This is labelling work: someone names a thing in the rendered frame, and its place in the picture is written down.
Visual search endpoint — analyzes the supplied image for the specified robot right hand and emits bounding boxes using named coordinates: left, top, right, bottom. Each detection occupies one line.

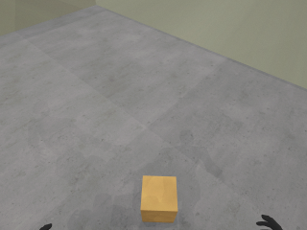
left=256, top=215, right=283, bottom=230

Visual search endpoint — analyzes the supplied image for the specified carton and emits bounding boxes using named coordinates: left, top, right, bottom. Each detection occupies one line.
left=140, top=175, right=178, bottom=223

